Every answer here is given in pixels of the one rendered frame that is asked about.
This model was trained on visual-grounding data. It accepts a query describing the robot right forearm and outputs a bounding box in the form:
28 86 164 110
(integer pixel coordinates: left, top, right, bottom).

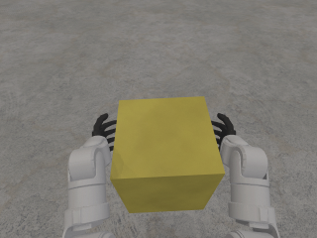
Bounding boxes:
219 135 280 238

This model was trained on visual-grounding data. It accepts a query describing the robot left forearm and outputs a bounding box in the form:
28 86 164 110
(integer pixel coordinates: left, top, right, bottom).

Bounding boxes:
62 135 112 238

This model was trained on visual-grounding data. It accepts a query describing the robot left hand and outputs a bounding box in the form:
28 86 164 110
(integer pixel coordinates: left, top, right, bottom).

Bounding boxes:
92 113 117 152

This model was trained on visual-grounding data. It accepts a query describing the carton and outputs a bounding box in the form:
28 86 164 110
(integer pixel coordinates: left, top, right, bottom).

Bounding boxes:
110 96 225 213

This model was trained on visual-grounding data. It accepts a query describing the robot right hand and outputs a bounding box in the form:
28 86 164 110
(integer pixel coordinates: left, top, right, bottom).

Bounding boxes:
211 113 236 151

